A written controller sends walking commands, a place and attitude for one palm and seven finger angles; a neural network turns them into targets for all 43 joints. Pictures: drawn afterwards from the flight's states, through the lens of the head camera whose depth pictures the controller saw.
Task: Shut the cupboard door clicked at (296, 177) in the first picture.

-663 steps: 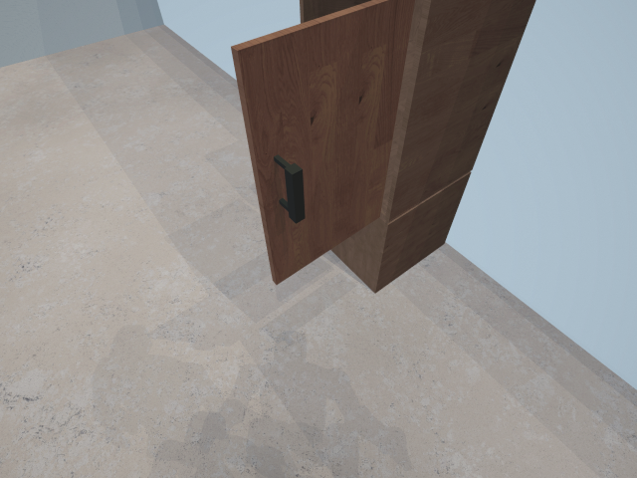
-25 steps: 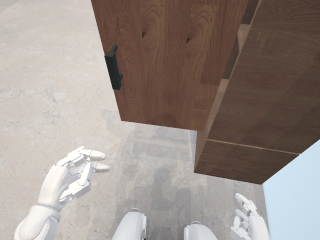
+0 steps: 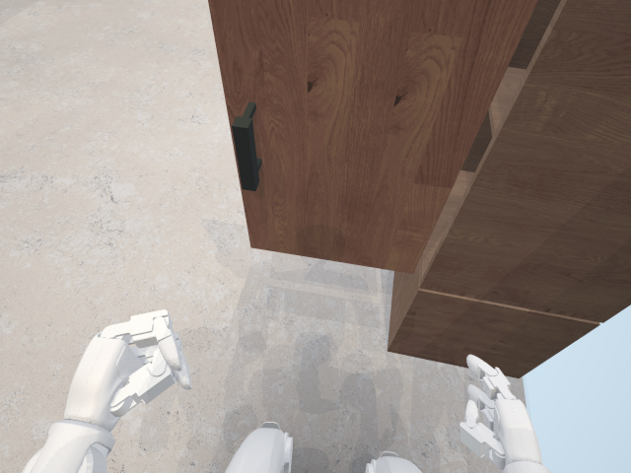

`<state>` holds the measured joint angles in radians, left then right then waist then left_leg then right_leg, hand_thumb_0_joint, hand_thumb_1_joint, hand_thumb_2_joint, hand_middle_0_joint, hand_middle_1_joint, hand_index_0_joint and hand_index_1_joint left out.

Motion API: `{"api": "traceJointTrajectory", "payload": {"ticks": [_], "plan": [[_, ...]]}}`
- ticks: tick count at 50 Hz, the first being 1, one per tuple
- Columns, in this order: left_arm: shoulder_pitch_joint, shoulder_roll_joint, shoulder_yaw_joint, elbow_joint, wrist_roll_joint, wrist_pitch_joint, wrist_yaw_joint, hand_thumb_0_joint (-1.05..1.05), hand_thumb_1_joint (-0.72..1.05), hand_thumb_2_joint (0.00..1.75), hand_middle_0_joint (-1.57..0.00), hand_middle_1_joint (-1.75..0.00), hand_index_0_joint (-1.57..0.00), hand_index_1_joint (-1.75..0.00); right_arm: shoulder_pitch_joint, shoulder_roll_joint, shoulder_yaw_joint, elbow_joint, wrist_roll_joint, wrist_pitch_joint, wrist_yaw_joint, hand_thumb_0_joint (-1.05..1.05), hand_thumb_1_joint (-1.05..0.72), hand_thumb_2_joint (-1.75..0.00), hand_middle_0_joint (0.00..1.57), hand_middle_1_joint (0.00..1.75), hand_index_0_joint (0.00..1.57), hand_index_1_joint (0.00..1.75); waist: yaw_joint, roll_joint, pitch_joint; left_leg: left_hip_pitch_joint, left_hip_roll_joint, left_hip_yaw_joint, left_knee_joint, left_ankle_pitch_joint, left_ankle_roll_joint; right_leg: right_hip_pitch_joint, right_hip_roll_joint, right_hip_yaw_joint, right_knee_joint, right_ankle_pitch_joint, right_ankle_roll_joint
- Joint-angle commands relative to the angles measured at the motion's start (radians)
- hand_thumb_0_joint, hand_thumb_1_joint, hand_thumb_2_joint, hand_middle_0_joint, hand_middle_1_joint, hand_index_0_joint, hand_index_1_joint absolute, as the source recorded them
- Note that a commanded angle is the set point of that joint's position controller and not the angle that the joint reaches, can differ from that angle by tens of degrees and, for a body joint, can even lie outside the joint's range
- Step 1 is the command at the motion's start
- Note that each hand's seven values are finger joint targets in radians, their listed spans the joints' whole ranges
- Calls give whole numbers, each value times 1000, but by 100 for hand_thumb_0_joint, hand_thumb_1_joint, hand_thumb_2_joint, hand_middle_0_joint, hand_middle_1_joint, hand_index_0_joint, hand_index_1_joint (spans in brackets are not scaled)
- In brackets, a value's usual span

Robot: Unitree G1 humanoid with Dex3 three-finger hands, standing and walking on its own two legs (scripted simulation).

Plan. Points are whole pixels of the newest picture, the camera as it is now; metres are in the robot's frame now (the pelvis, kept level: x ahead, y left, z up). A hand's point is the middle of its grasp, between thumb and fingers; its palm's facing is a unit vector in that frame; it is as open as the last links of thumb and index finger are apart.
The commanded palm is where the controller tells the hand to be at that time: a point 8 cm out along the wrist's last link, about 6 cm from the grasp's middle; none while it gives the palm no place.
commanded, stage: raise the hand and make a fist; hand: left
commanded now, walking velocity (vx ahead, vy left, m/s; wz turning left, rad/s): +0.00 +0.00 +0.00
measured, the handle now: (250, 147) +0.57 +0.15 +0.07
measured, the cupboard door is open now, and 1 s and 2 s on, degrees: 92 92 92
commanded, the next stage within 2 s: bring the fist close to the handle in 0.70 s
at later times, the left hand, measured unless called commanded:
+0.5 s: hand (180, 360) +0.22 +0.17 +0.07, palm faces -0.10 -0.99 -0.04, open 3.1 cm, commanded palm +0.21 +0.22 +0.07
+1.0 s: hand (194, 334) +0.25 +0.16 +0.07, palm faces -0.10 -0.99 -0.04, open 3.1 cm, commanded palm +0.26 +0.21 +0.07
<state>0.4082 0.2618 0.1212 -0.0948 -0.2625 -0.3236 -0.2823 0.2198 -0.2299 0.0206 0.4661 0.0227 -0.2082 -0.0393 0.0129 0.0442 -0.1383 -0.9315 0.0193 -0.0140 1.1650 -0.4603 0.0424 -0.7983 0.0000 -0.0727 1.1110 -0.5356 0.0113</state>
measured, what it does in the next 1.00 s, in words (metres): stands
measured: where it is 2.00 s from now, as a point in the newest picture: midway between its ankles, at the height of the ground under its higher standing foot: outside the picture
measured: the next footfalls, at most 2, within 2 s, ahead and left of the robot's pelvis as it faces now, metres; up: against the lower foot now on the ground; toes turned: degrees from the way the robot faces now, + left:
none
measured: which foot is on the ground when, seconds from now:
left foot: down 0.00-1.00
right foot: down 0.00-1.00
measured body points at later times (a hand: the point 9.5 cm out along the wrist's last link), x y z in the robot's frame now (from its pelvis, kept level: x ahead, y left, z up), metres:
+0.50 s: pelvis +0.00 -0.02 +0.01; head +0.05 -0.02 +0.46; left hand +0.22 +0.22 +0.08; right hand +0.17 -0.26 -0.06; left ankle +0.06 +0.09 -0.65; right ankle +0.01 -0.14 -0.65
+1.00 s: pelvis +0.00 -0.02 +0.00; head +0.05 -0.02 +0.45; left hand +0.25 +0.22 +0.07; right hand +0.18 -0.25 -0.07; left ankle +0.06 +0.09 -0.65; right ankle +0.01 -0.14 -0.65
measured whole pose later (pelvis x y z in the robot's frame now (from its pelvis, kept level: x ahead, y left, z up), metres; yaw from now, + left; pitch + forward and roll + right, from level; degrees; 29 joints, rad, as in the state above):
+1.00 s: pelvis +0.00 -0.02 +0.00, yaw +0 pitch +13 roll -3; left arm 0.21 0.27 0.14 0.07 -0.30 -0.32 -0.33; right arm 0.25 -0.25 0.03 0.53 0.04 -0.21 -0.06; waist 0.01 0.06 -0.14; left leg -0.92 0.03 -0.03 1.15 -0.46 0.01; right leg -0.79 0.02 -0.09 1.11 -0.54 -0.02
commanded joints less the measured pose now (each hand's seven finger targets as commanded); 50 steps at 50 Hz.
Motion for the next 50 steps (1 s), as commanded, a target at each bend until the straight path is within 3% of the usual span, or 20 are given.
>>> {"api": "traceJointTrajectory", "payload": {"ticks": [1,3,12,13,18,21,22,25,27,30,37,40,42,44,47,48,50], "plan": [[-60,102,66,-216,-25,-60,-11,0,90,90,-130,-150,-130,-150,1,-142,-57,-150,10,-42,-12,0,-90,-90,20,30,20,30,-24,50,-174,295,5,-99,-263,73,-29,-9,45,-14,-154,139,-45],[-74,118,80,-225,-31,-57,-17,0,90,90,-130,-150,-130,-150,4,-141,-52,-152,8,-42,-11,0,-90,-90,20,30,20,30,-21,67,-187,298,1,-94,-258,101,-28,9,45,-13,-156,158,-48],[-92,151,121,-175,-58,-44,-47,0,90,90,-130,-150,-130,-150,-1,-141,-49,-139,14,-46,-16,0,-90,-90,20,30,20,30,-12,34,-167,265,-6,-64,-245,120,-20,64,48,10,-197,159,-49],[-92,142,116,-186,-63,-47,-50,0,90,90,-130,-150,-130,-150,0,-139,-50,-141,15,-49,-16,0,-90,-90,20,30,20,30,-16,35,-186,271,-8,-58,-243,134,-19,74,42,12,-199,170,-45],[-84,134,112,-145,-71,-46,-56,0,90,90,-130,-150,-130,-150,-1,-138,-50,-131,17,-57,-17,0,-90,-90,20,30,20,30,-15,19,-158,245,-12,-47,-238,130,-17,79,39,26,-215,155,-42],[-87,139,119,-140,-79,-58,-57,0,90,90,-130,-150,-130,-150,-3,-138,-55,-126,19,-62,-19,0,-90,-90,20,30,20,30,-19,-7,-159,228,-13,-38,-227,113,-16,79,33,44,-230,121,-37],[-86,156,136,-127,-79,-58,-54,0,90,90,-130,-150,-130,-150,-4,-140,-55,-124,18,-61,-20,0,-90,-90,20,30,20,30,-8,-16,-153,210,-13,-38,-219,120,-16,92,36,54,-229,117,-41],[-87,141,123,-139,-80,-71,-54,0,90,90,-130,-150,-130,-150,-6,-136,-56,-126,19,-64,-19,0,-90,-90,20,30,20,30,-12,-5,-158,206,-14,-28,-211,118,-14,92,27,69,-238,103,-36],[-93,167,143,-138,-78,-78,-47,0,90,90,-130,-150,-130,-150,-6,-138,-57,-119,17,-63,-22,0,-90,-90,20,30,20,30,-8,-13,-162,199,-13,-28,-199,134,-12,100,29,77,-231,121,-38],[-88,146,126,-158,-75,-89,-43,0,90,90,-130,-150,-130,-150,-4,-133,-59,-117,20,-65,-20,0,-90,-90,20,30,20,30,-13,10,-180,223,-13,-24,-205,148,-13,95,27,65,-222,150,-34],[-95,146,121,-123,-75,-73,-50,0,90,90,-130,-150,-130,-150,-7,-135,-57,-117,22,-54,-26,0,-90,-90,20,30,20,30,-19,-9,-138,204,-10,-26,-204,121,-10,82,31,74,-239,115,-34],[-96,140,120,-141,-78,-77,-52,0,90,90,-130,-150,-130,-150,-7,-133,-57,-123,22,-56,-25,0,-90,-90,20,30,20,30,-21,-15,-174,220,-11,-25,-205,131,-10,87,28,68,-232,132,-30],[-191,141,96,-139,-73,-79,-48,0,90,90,-130,-150,-130,-150,-4,-140,-47,-111,19,-56,-28,0,-90,-90,20,30,20,30,-38,17,-138,207,-8,-32,-197,112,-9,55,35,61,-220,118,-35],[-286,147,101,-90,-68,-84,-43,0,90,90,-130,-150,-130,-150,3,-148,-46,-95,19,-58,-35,0,-90,-90,20,30,20,30,-57,-26,-131,189,-4,-36,-188,72,-9,18,33,62,-224,70,-29],[-383,163,104,-57,-61,-79,-44,0,90,90,-130,-150,-130,-150,6,-155,-44,-79,20,-62,-40,0,-90,-90,20,30,20,30,-46,20,-175,213,-3,-40,-190,81,-7,25,35,61,-211,84,-37],[-398,139,81,-48,-58,-68,-47,0,90,90,-130,-150,-130,-150,3,-151,-42,-82,22,-63,-38,0,-90,-90,20,30,20,30,-44,41,-198,231,-6,-37,-202,93,-8,39,29,55,-211,104,-37],[-419,150,93,-20,-52,-47,-42,0,90,90,-130,-150,-130,-150,9,-156,-46,-78,24,-60,-39,0,-90,-90,20,30,20,30,-43,4,-231,255,-3,-38,-214,114,-7,51,30,49,-214,134,-32]]}}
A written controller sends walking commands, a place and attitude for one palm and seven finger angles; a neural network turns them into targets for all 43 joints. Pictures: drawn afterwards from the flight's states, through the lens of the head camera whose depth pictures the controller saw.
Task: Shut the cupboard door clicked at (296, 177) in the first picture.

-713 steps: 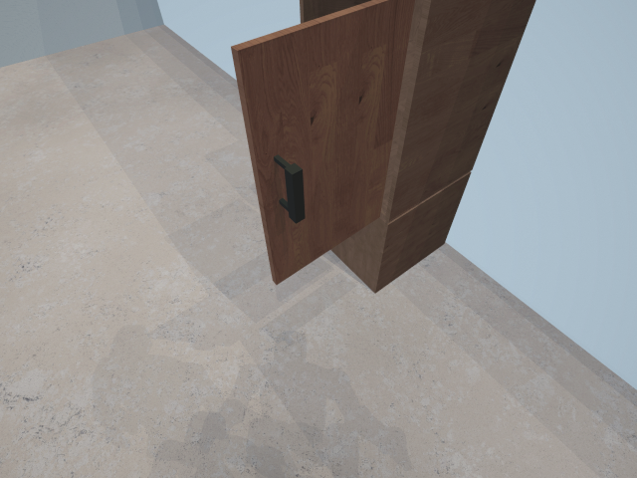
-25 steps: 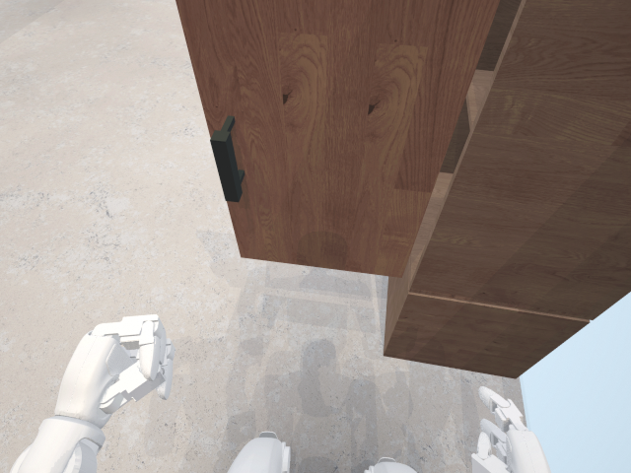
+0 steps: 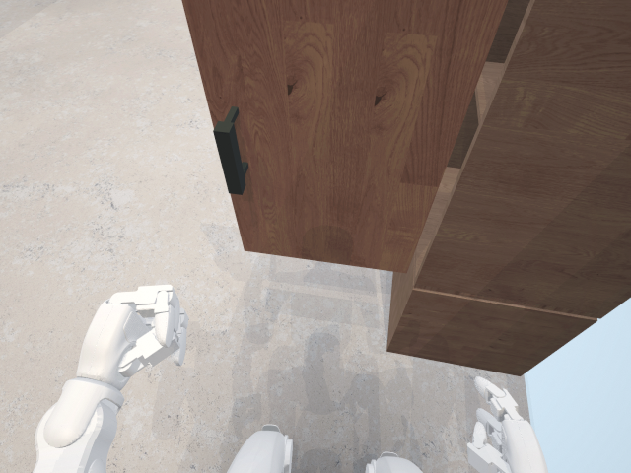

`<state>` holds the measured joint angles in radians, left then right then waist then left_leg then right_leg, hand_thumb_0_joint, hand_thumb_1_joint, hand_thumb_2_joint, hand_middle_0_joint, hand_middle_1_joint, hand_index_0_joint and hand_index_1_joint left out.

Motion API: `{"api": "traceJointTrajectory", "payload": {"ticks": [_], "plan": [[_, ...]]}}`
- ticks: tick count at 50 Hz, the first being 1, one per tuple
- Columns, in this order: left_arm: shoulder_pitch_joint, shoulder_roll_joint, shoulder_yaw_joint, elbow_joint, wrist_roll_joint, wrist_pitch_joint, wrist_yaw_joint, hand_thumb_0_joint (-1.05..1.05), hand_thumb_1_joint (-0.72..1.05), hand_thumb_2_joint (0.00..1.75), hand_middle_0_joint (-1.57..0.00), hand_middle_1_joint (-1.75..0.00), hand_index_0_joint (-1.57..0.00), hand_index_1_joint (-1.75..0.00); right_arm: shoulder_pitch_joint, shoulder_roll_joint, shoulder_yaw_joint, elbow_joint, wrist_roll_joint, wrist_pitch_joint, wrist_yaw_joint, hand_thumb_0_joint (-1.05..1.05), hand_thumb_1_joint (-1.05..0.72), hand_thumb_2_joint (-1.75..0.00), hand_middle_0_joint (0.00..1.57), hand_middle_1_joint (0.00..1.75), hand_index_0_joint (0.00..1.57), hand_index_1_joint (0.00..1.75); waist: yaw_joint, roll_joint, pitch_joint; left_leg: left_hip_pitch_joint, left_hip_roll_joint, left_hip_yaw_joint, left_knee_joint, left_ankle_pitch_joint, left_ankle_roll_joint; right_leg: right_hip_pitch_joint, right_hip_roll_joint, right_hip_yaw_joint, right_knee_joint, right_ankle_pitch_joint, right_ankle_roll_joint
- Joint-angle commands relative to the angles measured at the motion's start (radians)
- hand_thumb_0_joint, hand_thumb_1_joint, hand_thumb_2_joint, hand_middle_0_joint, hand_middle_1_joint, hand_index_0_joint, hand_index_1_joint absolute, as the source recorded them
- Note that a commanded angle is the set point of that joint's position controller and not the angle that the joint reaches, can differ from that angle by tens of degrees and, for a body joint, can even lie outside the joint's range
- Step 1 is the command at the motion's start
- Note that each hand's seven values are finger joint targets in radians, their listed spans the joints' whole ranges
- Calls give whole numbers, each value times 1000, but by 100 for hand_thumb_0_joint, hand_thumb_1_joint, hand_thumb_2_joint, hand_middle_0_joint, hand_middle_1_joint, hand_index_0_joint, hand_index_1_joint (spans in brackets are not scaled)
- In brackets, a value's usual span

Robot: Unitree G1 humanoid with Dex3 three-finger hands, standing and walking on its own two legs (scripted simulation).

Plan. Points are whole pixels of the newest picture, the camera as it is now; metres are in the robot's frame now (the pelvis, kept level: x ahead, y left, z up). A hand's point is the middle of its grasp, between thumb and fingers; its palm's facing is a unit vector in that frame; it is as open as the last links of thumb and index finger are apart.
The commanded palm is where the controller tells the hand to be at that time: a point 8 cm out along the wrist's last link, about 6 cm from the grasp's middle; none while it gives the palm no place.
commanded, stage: bring the fist close to the handle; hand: left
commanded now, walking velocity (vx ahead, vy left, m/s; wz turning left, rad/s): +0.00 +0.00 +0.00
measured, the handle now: (235, 151) +0.56 +0.17 +0.07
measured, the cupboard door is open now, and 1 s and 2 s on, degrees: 92 92 85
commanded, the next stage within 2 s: push the door shut along its arc in 1.20 s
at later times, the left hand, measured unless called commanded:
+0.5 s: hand (218, 248) +0.37 +0.16 +0.07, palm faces -0.11 -0.99 -0.03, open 3.1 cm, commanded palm +0.37 +0.21 +0.07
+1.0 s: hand (240, 198) +0.46 +0.14 +0.07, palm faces -0.08 -1.00 -0.03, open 3.1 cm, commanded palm +0.43 +0.20 +0.07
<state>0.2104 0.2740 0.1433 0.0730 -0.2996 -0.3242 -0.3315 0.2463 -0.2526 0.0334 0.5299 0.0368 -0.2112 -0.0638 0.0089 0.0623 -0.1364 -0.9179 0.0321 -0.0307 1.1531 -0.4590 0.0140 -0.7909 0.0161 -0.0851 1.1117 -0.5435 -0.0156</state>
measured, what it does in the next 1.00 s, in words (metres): stands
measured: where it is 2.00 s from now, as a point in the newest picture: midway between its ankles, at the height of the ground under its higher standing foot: outside the picture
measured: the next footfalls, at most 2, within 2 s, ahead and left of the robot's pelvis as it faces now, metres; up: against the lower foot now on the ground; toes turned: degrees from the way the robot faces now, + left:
none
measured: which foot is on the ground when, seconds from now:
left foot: down 0.00-1.00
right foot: down 0.00-1.00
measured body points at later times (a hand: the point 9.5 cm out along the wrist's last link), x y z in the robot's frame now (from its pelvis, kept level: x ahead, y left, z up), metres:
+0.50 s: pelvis +0.01 +0.01 +0.01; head +0.07 +0.01 +0.46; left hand +0.37 +0.21 +0.08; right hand +0.13 -0.25 -0.09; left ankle +0.06 +0.11 -0.65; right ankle +0.01 -0.12 -0.65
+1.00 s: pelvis +0.01 -0.01 +0.01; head +0.10 -0.01 +0.45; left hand +0.46 +0.20 +0.08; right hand +0.05 -0.27 -0.12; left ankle +0.06 +0.11 -0.65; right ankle +0.01 -0.12 -0.65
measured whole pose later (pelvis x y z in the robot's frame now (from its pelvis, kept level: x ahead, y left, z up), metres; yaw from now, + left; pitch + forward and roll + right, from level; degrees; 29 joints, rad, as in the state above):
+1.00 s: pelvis +0.01 -0.01 +0.01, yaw -3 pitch +18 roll -1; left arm -0.63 0.34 0.30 0.93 -0.16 -0.40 -0.25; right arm 0.36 -0.26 0.00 0.64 0.02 -0.01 0.00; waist -0.10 0.04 -0.14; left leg -0.97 0.05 0.03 1.09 -0.44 0.01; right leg -0.89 0.03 -0.02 1.09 -0.52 -0.02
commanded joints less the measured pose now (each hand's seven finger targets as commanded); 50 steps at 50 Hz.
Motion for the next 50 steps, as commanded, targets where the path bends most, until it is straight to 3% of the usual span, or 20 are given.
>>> {"api": "traceJointTrajectory", "payload": {"ticks": [1,7,9,12,14,17,20,21,22,25,27,30,31,33,36,37,40,42,46,50], "plan": [[-250,139,66,-176,-9,-35,12,0,90,90,-130,-150,-130,-150,-18,-133,-56,-140,10,-55,-14,0,-90,-90,20,30,20,30,-38,13,-233,243,-18,-21,-210,111,19,44,12,59,-214,142,-6],[-326,139,77,-82,10,-2,52,0,90,90,-130,-150,-130,-150,-3,-136,-57,-128,6,-28,-1,0,-90,-90,20,30,20,30,-23,10,-255,299,-14,-30,-244,185,12,70,14,38,-206,229,-13],[-373,100,40,-73,22,-9,68,0,90,90,-130,-150,-130,-150,-4,-131,-60,-128,7,-22,6,0,-90,-90,20,30,20,30,-37,-3,-257,313,-12,-24,-249,193,11,62,9,37,-211,243,-7],[-457,135,74,50,38,-17,93,0,90,90,-130,-150,-130,-150,9,-142,-59,-102,4,1,7,0,-90,-90,20,30,20,30,-49,-60,-185,260,-10,-26,-256,131,11,40,13,40,-227,188,-7],[-545,131,73,80,46,-32,96,0,90,90,-130,-150,-130,-150,8,-141,-63,-95,3,8,11,0,-90,-90,20,30,20,30,-53,-57,-221,261,-13,-15,-248,139,12,48,6,49,-224,196,-5],[-617,145,77,84,54,-58,97,0,90,90,-130,-150,-130,-150,19,-145,-69,-89,3,17,15,0,-90,-90,20,30,20,30,-43,10,-291,328,-10,-21,-249,201,6,62,8,46,-206,248,-15],[-733,106,31,136,65,-74,101,0,90,90,-130,-150,-130,-150,31,-143,-72,-63,4,24,19,0,-90,-90,20,30,20,30,-71,-4,-302,364,-3,-26,-245,218,4,21,8,42,-205,258,-10],[-739,104,31,167,68,-74,104,0,90,90,-130,-150,-130,-150,35,-145,-73,-59,3,27,21,0,-90,-90,20,30,20,30,-67,6,-305,364,-5,-26,-246,212,3,17,8,43,-209,252,-10],[-773,139,58,199,69,-73,108,0,90,90,-130,-150,-130,-150,44,-151,-73,-48,2,33,19,0,-90,-90,20,30,20,30,-69,-4,-300,355,-5,-30,-241,212,5,20,10,44,-207,258,-13],[-849,158,81,313,80,-71,113,0,90,90,-130,-150,-130,-150,54,-150,-72,-34,2,56,21,0,-90,-90,20,30,20,30,-76,-53,-286,307,-9,-13,-237,202,8,37,7,54,-213,267,-6],[-908,168,87,350,87,-77,114,0,90,90,-130,-150,-130,-150,67,-153,-73,-28,-2,66,24,0,-90,-90,20,30,20,30,-71,-17,-307,317,-11,-15,-231,214,7,35,8,55,-205,278,-10],[-1011,166,86,427,94,-88,116,0,90,90,-130,-150,-130,-150,81,-149,-74,-15,-2,81,29,0,-90,-90,20,30,20,30,-91,-32,-325,317,-10,-11,-219,225,9,27,9,59,-205,295,-6],[-1049,197,111,448,97,-95,117,0,90,90,-130,-150,-130,-150,89,-153,-77,-7,-3,86,29,0,-90,-90,20,30,20,30,-90,-40,-343,309,-10,-10,-211,236,9,36,8,66,-200,308,-5],[-1083,203,115,480,105,-107,112,0,90,90,-130,-150,-130,-150,102,-152,-78,-3,-6,95,33,0,-90,-90,20,30,20,30,-89,-1,-377,328,-11,-8,-199,273,8,34,9,66,-188,342,-8],[-1160,210,120,566,111,-115,105,0,90,90,-130,-150,-130,-150,123,-153,-81,15,-7,109,38,0,-90,-90,20,30,20,30,-108,-21,-376,303,-10,-3,-184,276,11,23,11,73,-187,356,-3],[-1188,245,148,594,115,-119,103,0,90,90,-130,-150,-130,-150,136,-157,-82,23,-10,114,38,0,-90,-90,20,30,20,30,-104,-14,-373,292,-10,-5,-175,286,13,24,13,74,-179,367,-6],[-1274,241,143,668,126,-130,99,0,90,90,-130,-150,-130,-150,148,-156,-83,32,-11,129,41,0,-90,-90,20,30,20,30,-123,-24,-372,273,-9,-3,-171,259,14,-4,12,78,-181,342,-2],[-1199,272,187,670,123,-137,95,0,90,90,-130,-150,-130,-150,162,-162,-89,17,-15,137,48,0,-90,-90,20,30,20,30,-83,21,-435,301,-14,4,-167,305,13,29,16,79,-171,375,-10],[-1154,281,198,680,122,-138,85,0,90,90,-130,-150,-130,-150,168,-158,-90,5,-12,163,56,0,-90,-90,20,30,20,30,-87,-59,-413,243,-15,21,-175,288,20,80,17,90,-185,400,1],[-1167,299,215,635,114,-151,81,0,90,90,-130,-150,-130,-150,169,-154,-91,-1,-10,175,51,0,-90,-90,20,30,20,30,-90,-61,-411,226,-17,31,-178,271,25,105,16,102,-195,407,7]]}}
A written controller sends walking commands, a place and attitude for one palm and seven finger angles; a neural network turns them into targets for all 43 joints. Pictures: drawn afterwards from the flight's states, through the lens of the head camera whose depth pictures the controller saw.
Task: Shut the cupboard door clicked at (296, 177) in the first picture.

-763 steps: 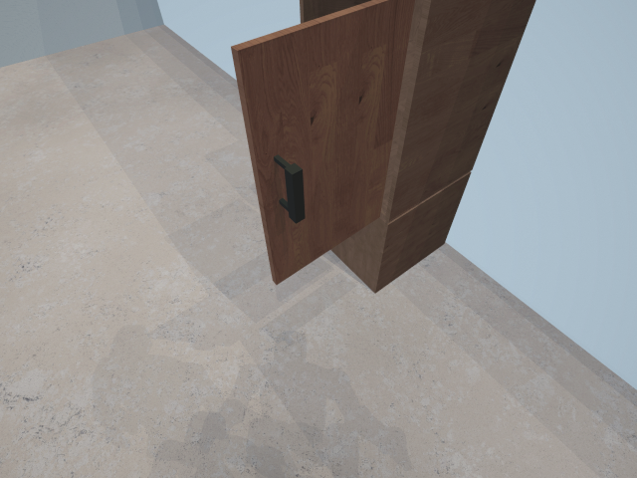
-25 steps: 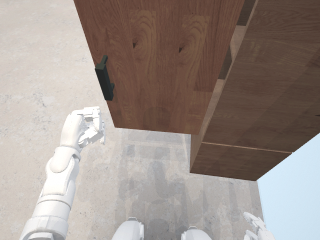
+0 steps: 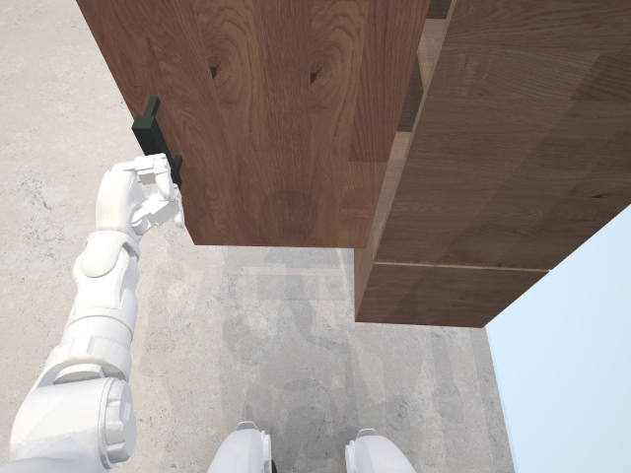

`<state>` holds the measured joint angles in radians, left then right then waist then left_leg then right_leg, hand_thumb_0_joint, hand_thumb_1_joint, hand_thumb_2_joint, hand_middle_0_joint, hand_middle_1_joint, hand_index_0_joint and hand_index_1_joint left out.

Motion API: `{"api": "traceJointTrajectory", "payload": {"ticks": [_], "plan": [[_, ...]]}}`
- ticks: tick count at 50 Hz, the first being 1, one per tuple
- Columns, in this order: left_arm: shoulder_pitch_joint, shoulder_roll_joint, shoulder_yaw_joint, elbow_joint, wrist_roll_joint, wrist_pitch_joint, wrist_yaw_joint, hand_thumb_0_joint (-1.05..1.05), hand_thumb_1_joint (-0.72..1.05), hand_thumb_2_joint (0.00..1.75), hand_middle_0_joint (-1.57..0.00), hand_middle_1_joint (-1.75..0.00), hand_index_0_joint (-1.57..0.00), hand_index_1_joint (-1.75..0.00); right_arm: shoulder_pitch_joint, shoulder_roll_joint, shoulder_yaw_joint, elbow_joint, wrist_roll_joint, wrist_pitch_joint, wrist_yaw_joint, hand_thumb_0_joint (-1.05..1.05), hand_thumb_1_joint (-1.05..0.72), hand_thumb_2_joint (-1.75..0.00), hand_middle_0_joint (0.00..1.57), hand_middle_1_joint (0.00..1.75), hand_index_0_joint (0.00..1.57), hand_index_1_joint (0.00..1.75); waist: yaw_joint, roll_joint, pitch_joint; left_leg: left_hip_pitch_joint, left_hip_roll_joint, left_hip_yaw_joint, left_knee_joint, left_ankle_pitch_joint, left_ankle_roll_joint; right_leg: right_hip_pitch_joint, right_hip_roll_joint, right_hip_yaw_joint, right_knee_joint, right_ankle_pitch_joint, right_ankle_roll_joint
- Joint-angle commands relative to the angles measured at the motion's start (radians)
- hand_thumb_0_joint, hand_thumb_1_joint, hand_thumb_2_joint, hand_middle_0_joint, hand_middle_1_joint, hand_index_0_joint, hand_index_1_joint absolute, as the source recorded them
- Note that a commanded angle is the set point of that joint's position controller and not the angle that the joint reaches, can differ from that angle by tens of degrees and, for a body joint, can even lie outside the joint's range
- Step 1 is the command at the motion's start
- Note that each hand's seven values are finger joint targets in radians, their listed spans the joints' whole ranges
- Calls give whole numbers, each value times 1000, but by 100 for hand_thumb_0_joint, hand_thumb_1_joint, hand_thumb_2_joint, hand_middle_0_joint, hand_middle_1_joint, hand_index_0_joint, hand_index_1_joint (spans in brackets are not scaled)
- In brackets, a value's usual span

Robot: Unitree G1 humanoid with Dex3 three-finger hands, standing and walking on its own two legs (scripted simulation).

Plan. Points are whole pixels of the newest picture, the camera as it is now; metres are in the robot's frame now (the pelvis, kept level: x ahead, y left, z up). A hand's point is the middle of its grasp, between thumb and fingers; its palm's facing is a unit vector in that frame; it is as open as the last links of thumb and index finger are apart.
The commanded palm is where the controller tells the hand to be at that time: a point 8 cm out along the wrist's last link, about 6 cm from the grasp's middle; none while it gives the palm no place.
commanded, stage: bring the fist close to the handle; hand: left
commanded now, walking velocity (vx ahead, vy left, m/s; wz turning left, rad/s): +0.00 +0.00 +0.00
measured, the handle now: (163, 146) +0.55 +0.20 +0.06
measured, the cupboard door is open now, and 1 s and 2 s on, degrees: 92 85 73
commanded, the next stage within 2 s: push the door shut along its arc in 0.20 s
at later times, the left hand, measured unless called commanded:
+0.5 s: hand (173, 196) +0.45 +0.17 +0.07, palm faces -0.08 -1.00 -0.03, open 3.1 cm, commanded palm +0.45 +0.22 +0.07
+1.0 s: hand (175, 164) +0.51 +0.18 +0.07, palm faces -0.18 -0.98 -0.03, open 3.2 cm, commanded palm +0.52 +0.20 +0.07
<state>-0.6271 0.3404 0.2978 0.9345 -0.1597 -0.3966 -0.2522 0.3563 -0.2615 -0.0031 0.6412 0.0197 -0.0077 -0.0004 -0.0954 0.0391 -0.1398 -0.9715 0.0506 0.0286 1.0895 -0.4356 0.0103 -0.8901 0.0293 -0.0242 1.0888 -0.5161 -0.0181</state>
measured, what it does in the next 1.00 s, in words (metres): stands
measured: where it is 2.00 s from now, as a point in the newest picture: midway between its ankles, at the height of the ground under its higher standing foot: outside the picture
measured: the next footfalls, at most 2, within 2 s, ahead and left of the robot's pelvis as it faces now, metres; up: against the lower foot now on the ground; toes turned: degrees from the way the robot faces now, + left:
none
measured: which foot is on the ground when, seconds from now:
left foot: down 0.00-1.00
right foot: down 0.00-1.00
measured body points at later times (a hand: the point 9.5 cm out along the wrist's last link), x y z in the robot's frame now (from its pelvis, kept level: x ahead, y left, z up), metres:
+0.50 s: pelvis -0.01 +0.00 -0.01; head +0.09 +0.01 +0.43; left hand +0.45 +0.23 +0.07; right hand +0.08 -0.26 -0.12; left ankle +0.05 +0.12 -0.66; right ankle +0.00 -0.11 -0.66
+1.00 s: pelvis -0.02 +0.01 -0.03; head +0.12 +0.04 +0.40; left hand +0.51 +0.23 +0.07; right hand -0.01 -0.26 -0.13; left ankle +0.05 +0.12 -0.66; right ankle +0.00 -0.11 -0.66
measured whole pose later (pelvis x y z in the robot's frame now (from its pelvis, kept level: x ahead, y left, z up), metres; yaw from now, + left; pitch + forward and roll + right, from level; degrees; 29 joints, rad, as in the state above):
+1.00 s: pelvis -0.02 +0.01 -0.03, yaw +0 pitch +24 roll -4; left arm -1.04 0.54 0.28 1.23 -0.12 -0.33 -0.38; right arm 0.38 -0.28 0.02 0.68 0.01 -0.03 0.00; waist -0.17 0.05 -0.12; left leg -1.19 0.05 -0.02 1.22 -0.44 0.03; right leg -1.07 0.03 -0.07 1.17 -0.52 -0.01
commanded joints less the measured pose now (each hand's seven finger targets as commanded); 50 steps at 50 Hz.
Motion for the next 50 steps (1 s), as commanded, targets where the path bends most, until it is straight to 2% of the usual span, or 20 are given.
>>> {"api": "traceJointTrajectory", "payload": {"ticks": [1,3,7,10,12,15,17,20,22,28,30,31,33,37,38,41,42,43,47,50], "plan": [[-341,238,58,-239,-24,-85,1,0,90,90,-130,-150,-130,-150,56,-144,-53,-112,8,-28,-14,0,-90,-90,20,30,20,30,14,-19,-400,277,-37,-27,-117,232,27,203,2,43,-176,363,8],[-372,250,61,-248,-24,-98,-1,0,90,90,-130,-150,-130,-150,58,-146,-53,-105,8,-27,-19,0,-90,-90,20,30,20,30,6,-18,-399,291,-35,-35,-115,225,28,187,4,41,-173,349,7],[-408,202,14,-238,-29,-108,-9,0,90,90,-130,-150,-130,-150,60,-146,-54,-93,10,-34,-23,0,-90,-90,20,30,20,30,-12,31,-388,345,-33,-45,-115,212,26,130,9,31,-179,311,2],[-427,196,2,-194,-26,-99,-10,0,90,90,-130,-150,-130,-150,55,-147,-52,-82,12,-34,-25,0,-90,-90,20,30,20,30,-21,2,-363,325,-30,-49,-121,177,26,110,6,31,-190,274,5],[-425,221,22,-189,-25,-96,-7,0,90,90,-130,-150,-130,-150,57,-151,-50,-85,9,-33,-25,0,-90,-90,20,30,20,30,-9,32,-373,328,-33,-51,-120,179,25,117,7,29,-182,271,-1],[-405,226,31,-166,-23,-91,-6,0,90,90,-130,-150,-130,-150,52,-150,-47,-93,9,-30,-21,0,-90,-90,20,30,20,30,-3,0,-378,320,-32,-54,-121,193,23,124,7,25,-177,285,1],[-456,200,-9,-170,-15,-95,-16,0,90,90,-130,-150,-130,-150,54,-150,-45,-92,9,-31,-21,0,-90,-90,20,30,20,30,-24,28,-370,340,-30,-59,-113,203,26,88,9,21,-168,291,-2],[-565,229,-5,-108,-5,-87,-22,0,90,90,-130,-150,-130,-150,55,-161,-45,-75,10,-30,-24,0,-90,-90,20,30,20,30,-54,5,-334,310,-25,-71,-103,141,26,30,10,24,-175,220,1],[-601,276,27,-100,-5,-90,-30,0,90,90,-130,-150,-130,-150,63,-167,-43,-75,7,-34,-27,0,-90,-90,20,30,20,30,-46,38,-373,323,-26,-77,-91,165,26,32,12,23,-157,232,-7],[-681,288,20,-34,6,-69,-68,0,90,90,-130,-150,-130,-150,88,-175,-41,-60,2,-39,-21,0,-90,-90,20,30,20,30,-66,83,-454,350,-19,-91,-52,242,24,-18,13,16,-119,274,-8],[-671,319,42,-3,10,-54,-81,0,90,90,-130,-150,-130,-150,102,-179,-42,-62,3,-33,-19,0,-90,-90,20,30,20,30,-71,42,-461,322,-17,-88,-44,254,27,-2,15,16,-113,292,-6],[-692,289,14,-12,8,-51,-92,0,90,90,-130,-150,-130,-150,102,-174,-41,-65,3,-33,-17,0,-90,-90,20,30,20,30,-77,59,-456,316,-20,-85,-40,245,29,-9,15,18,-117,285,-5],[-721,335,46,4,6,-43,-102,0,90,90,-130,-150,-130,-150,115,-184,-41,-59,4,-31,-18,0,-90,-90,20,30,20,30,-83,50,-453,306,-16,-88,-32,248,30,-20,18,17,-112,284,-5],[-772,311,14,21,9,-23,-123,0,90,90,-130,-150,-130,-150,135,-184,-40,-50,4,-28,-16,0,-90,-90,20,30,20,30,-104,74,-443,317,-15,-97,-24,239,33,-67,22,9,-113,259,-9],[-808,346,32,16,13,-23,-126,0,90,90,-130,-150,-130,-150,141,-190,-42,-42,4,-28,-18,0,-90,-90,20,30,20,30,-109,73,-457,317,-9,-100,-19,235,32,-76,22,11,-110,253,-7],[-866,343,6,61,28,-5,-133,0,90,90,-130,-150,-130,-150,153,-193,-37,-29,2,-32,-18,0,-90,-90,20,30,20,30,-133,80,-413,284,-9,-108,-17,181,33,-119,24,6,-115,194,-10],[-887,311,-15,57,23,-6,-136,0,90,90,-130,-150,-130,-150,159,-192,-38,-30,1,-37,-17,0,-90,-90,20,30,20,30,-142,103,-421,313,-12,-115,-15,186,34,-147,26,1,-112,190,-12],[-901,351,12,55,28,-7,-136,0,90,90,-130,-150,-130,-150,165,-200,-40,-24,-1,-39,-18,0,-90,-90,20,30,20,30,-135,106,-447,326,-6,-120,-16,183,31,-154,25,0,-111,181,-12],[-974,292,-54,47,34,-3,-148,0,90,90,-130,-150,-130,-150,181,-199,-38,-12,-6,-50,-14,0,-90,-90,20,30,20,30,-161,157,-471,383,-6,-141,-10,195,28,-217,28,-14,-99,173,-20],[-1026,313,-50,64,43,9,-149,0,90,90,-130,-150,-130,-150,190,-208,-38,0,-8,-56,-15,0,-90,-90,20,30,20,30,-172,159,-474,375,-2,-149,-3,168,27,-248,28,-15,-96,154,-19]]}}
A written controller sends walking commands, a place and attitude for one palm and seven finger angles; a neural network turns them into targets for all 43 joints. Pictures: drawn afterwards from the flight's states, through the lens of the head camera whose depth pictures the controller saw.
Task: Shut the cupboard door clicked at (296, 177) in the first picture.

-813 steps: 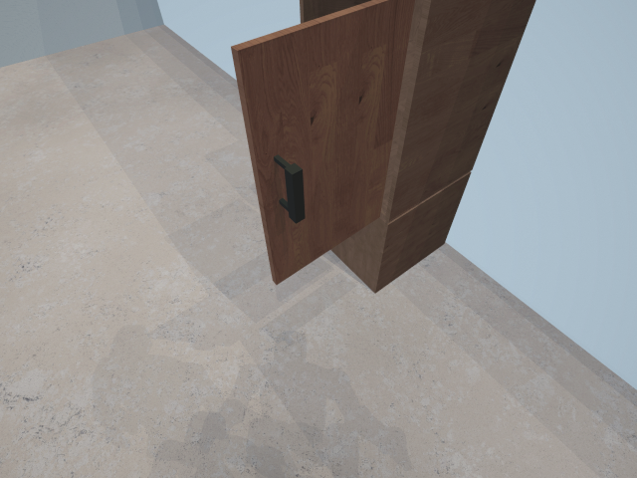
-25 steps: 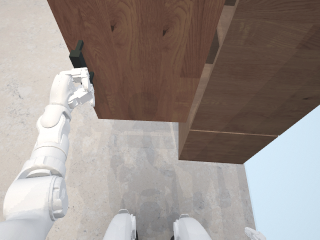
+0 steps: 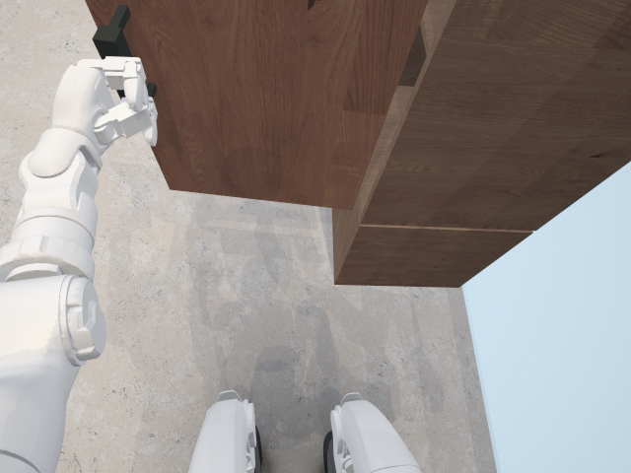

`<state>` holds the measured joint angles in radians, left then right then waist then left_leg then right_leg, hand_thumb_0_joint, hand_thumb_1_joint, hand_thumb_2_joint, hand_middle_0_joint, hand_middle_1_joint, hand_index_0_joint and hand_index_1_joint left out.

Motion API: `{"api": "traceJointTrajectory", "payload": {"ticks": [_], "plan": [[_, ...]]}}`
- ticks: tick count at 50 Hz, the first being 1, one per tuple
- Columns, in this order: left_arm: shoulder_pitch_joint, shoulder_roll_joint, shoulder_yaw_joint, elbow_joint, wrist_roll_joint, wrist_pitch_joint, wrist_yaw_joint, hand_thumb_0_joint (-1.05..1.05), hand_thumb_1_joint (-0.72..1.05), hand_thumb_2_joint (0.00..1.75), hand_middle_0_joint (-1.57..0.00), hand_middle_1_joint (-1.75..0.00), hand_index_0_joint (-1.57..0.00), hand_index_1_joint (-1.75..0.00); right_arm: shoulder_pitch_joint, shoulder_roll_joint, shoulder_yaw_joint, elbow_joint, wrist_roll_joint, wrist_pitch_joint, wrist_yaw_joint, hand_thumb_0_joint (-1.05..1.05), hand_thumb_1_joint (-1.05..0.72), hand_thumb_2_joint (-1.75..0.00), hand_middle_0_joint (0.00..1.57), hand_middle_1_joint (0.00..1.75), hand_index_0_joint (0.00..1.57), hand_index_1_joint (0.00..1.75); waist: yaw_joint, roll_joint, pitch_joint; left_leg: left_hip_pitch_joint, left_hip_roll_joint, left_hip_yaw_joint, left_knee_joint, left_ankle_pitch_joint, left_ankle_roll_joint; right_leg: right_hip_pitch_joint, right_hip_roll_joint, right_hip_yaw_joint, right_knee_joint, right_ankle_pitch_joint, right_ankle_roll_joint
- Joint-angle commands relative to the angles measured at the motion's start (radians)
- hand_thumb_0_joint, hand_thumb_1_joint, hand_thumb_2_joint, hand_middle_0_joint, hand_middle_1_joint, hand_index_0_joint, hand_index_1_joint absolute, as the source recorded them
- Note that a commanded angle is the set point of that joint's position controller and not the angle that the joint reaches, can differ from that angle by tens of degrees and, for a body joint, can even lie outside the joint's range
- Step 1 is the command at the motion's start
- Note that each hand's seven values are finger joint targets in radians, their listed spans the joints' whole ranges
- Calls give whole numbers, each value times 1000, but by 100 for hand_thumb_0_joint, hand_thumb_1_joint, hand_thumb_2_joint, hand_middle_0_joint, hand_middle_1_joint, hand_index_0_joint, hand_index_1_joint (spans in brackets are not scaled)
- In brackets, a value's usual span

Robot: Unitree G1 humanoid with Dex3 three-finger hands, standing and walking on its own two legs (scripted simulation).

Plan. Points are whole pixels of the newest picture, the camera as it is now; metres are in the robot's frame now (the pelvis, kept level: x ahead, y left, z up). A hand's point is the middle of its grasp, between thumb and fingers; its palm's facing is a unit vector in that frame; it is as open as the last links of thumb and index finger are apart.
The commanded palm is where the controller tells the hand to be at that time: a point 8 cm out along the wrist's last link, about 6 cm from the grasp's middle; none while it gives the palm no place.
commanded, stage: push the door shut along its arc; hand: left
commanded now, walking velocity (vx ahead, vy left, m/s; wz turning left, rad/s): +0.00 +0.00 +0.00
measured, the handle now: (132, 68) +0.60 +0.19 +0.09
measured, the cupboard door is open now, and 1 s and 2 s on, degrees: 85 73 73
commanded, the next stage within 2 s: pull the fist back off the door in 0.60 s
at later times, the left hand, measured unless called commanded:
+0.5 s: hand (174, 81) +0.57 +0.14 +0.10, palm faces -0.28 -0.96 -0.04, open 3.1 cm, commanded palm +0.60 +0.13 +0.09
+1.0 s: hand (209, 68) +0.61 +0.10 +0.08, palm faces +0.00 -1.00 -0.02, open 3.0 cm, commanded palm +0.58 +0.14 +0.09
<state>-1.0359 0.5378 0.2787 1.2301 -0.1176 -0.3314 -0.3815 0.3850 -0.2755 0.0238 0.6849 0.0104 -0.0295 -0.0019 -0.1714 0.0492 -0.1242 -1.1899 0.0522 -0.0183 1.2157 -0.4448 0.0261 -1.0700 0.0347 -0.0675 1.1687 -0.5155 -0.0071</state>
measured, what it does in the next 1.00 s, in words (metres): stands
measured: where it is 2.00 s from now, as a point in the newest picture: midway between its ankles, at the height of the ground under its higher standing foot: outside the picture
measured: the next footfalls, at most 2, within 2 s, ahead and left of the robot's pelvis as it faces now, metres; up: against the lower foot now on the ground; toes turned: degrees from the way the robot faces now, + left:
none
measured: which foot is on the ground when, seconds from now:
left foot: down 0.00-1.00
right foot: down 0.00-1.00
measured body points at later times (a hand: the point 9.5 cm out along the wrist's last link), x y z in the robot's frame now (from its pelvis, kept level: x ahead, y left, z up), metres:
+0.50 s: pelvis -0.01 +0.01 -0.02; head +0.17 +0.05 +0.39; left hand +0.58 +0.19 +0.10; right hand -0.02 -0.26 -0.12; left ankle +0.06 +0.10 -0.63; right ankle +0.02 -0.12 -0.63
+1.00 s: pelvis +0.01 +0.00 -0.01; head +0.20 +0.00 +0.40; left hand +0.61 +0.15 +0.08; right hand -0.06 -0.22 -0.12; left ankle +0.06 +0.10 -0.63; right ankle +0.02 -0.12 -0.63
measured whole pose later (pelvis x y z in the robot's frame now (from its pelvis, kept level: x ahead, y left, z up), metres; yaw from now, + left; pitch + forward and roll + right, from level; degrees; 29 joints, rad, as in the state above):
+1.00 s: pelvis +0.01 +0.00 -0.01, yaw -3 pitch +30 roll -5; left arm -1.21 0.54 0.44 1.22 0.06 -0.22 -0.06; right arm 0.48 -0.21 0.06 0.65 -0.06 0.00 0.08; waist -0.27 0.09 -0.11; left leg -1.31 0.09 0.01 1.26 -0.48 0.02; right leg -1.21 0.07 -0.04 1.20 -0.52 -0.01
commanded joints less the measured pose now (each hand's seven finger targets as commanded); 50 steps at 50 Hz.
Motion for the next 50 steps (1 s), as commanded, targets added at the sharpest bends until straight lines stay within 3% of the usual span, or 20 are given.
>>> {"api": "traceJointTrajectory", "payload": {"ticks": [1,3,6,12,13,17,25,29,31,33,35,36,37,38,40,42,43,45,48,50], "plan": [[-623,127,-29,-213,5,-50,-20,0,90,90,-130,-150,-130,-150,162,-196,-63,-39,0,-36,-14,0,-90,-90,20,30,20,30,-99,140,-486,577,-5,-100,-125,166,12,-62,24,28,-178,144,-31],[-682,122,-42,-238,8,-54,-23,0,90,90,-130,-150,-130,-150,169,-200,-64,-34,-1,-43,-16,0,-90,-90,20,30,20,30,-106,185,-513,622,-1,-116,-128,171,8,-103,23,22,-167,143,-33],[-709,87,-75,-190,15,-30,-23,0,90,90,-130,-150,-130,-150,173,-202,-60,-20,-4,-50,-17,0,-90,-90,20,30,20,30,-130,177,-470,607,1,-125,-122,146,9,-142,24,16,-167,130,-35],[-813,59,-101,-183,25,-8,-17,0,90,90,-130,-150,-130,-150,187,-208,-58,-4,-14,-71,-21,0,-90,-90,20,30,20,30,-161,216,-502,648,8,-163,-112,141,5,-221,23,-1,-135,127,-38],[-840,88,-89,-195,30,-8,-17,0,90,90,-130,-150,-130,-150,185,-212,-57,-3,-14,-74,-21,0,-90,-90,20,30,20,30,-153,238,-519,652,10,-162,-108,151,2,-224,22,0,-129,132,-39],[-867,93,-87,-158,47,19,-12,0,90,90,-130,-150,-130,-150,197,-209,-50,1,-20,-78,-22,0,-90,-90,20,30,20,30,-170,245,-511,633,8,-160,-86,175,5,-243,26,-6,-119,137,-41],[-954,130,-81,-154,77,51,-27,0,90,90,-130,-150,-130,-150,216,-211,-51,8,-29,-85,-24,0,-90,-90,20,30,20,30,-186,286,-577,642,14,-166,-42,238,3,-274,32,-10,-89,167,-41],[-947,167,-49,-85,86,88,-29,0,90,90,-130,-150,-130,-150,228,-211,-43,8,-34,-80,-24,0,-90,-90,20,30,20,30,-197,252,-551,586,11,-156,-23,234,9,-275,38,-15,-85,162,-40],[-956,209,-33,-57,108,96,-21,0,90,90,-130,-150,-130,-150,234,-210,-34,3,-35,-76,-27,0,-90,-90,20,30,20,30,-204,235,-524,520,11,-141,-14,203,16,-259,39,-12,-82,149,-37],[-968,293,10,-65,122,87,-16,0,90,90,-130,-150,-130,-150,242,-212,-25,-7,-40,-74,-30,0,-90,-90,20,30,20,30,-198,235,-549,486,8,-127,6,233,21,-229,40,-7,-68,165,-36],[-971,321,19,-54,140,88,-14,0,90,90,-130,-150,-130,-150,248,-207,-21,-17,-43,-68,-28,0,-90,-90,20,30,20,30,-203,244,-562,454,6,-112,29,253,27,-213,42,-3,-59,181,-33],[-927,389,244,-70,67,105,163,0,90,90,-130,-150,-130,-150,293,-194,-2,-59,-67,-67,-18,0,-90,-90,20,30,20,30,-133,223,-581,391,20,-122,2,257,24,-136,32,3,-64,189,-26],[-831,392,236,-33,99,114,249,0,90,90,-130,-150,-130,-150,289,-194,-2,-70,-74,-64,0,0,-90,-90,20,30,20,30,-119,205,-617,386,21,-122,-9,266,19,-108,37,-1,-55,185,-18],[-823,338,233,-83,109,110,330,0,90,90,-130,-150,-130,-150,301,-181,-8,-82,-88,-58,20,0,-90,-90,20,30,20,30,-119,203,-632,387,23,-114,-7,303,17,-98,33,-4,-54,210,-11],[-742,304,194,-156,206,81,430,0,90,90,-130,-150,-130,-150,316,-170,-26,-93,-99,-37,59,0,-90,-90,20,30,20,30,-104,215,-657,420,23,-96,-5,365,11,-55,35,-3,-56,254,-8],[-720,323,190,-172,254,65,447,0,90,90,-130,-150,-130,-150,330,-177,-36,-94,-97,-8,74,0,-90,-90,20,30,20,30,-111,174,-666,400,16,-85,-13,358,16,2,40,7,-71,280,-9],[-739,284,150,-205,252,58,431,0,90,90,-130,-150,-130,-150,325,-176,-45,-94,-90,3,78,0,-90,-90,20,30,20,30,-125,169,-664,409,13,-77,-28,339,15,27,41,12,-93,291,-6],[-751,254,125,-264,214,40,372,0,90,90,-130,-150,-130,-150,318,-174,-57,-90,-73,15,70,0,-90,-90,20,30,20,30,-127,156,-681,436,9,-70,-53,309,16,89,43,27,-127,307,-8],[-710,302,197,-301,135,20,313,0,90,90,-130,-150,-130,-150,311,-173,-59,-81,-58,15,54,0,-90,-90,20,30,20,30,-94,149,-721,460,-1,-56,-77,343,16,180,43,40,-150,374,-6],[-619,281,197,-282,126,3,302,0,90,90,-130,-150,-130,-150,306,-159,-58,-77,-57,14,53,0,-90,-90,20,30,20,30,-79,121,-664,436,-4,-37,-89,348,18,224,41,47,-167,410,-3]]}}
